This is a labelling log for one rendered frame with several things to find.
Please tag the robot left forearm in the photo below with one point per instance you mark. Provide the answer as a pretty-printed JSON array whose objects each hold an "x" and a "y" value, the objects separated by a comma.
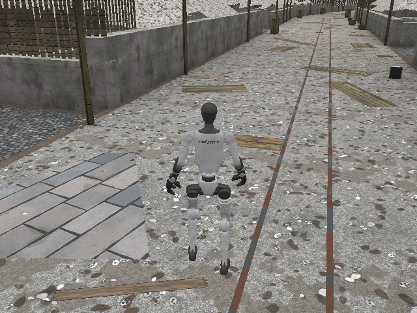
[{"x": 175, "y": 172}]

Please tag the robot right hand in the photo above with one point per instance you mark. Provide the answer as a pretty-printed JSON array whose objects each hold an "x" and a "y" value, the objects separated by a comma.
[{"x": 243, "y": 179}]

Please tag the robot right forearm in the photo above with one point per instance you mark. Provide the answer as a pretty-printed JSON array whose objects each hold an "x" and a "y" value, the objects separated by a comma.
[{"x": 240, "y": 169}]

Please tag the robot left hand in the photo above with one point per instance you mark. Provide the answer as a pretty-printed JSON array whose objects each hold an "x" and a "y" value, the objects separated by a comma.
[{"x": 170, "y": 185}]

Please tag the right robot upper arm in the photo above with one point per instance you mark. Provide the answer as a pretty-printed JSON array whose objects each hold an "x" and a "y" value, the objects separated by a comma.
[{"x": 232, "y": 146}]

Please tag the left robot upper arm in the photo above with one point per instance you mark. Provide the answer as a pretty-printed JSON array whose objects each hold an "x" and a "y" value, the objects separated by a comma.
[{"x": 184, "y": 148}]

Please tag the robot right foot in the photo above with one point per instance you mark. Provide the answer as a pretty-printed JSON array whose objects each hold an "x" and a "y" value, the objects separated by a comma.
[{"x": 224, "y": 269}]

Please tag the robot foot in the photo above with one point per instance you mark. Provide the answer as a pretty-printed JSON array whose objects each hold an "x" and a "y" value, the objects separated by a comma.
[
  {"x": 192, "y": 255},
  {"x": 224, "y": 269}
]

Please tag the robot left foot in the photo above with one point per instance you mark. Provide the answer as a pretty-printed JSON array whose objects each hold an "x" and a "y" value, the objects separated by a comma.
[{"x": 192, "y": 255}]

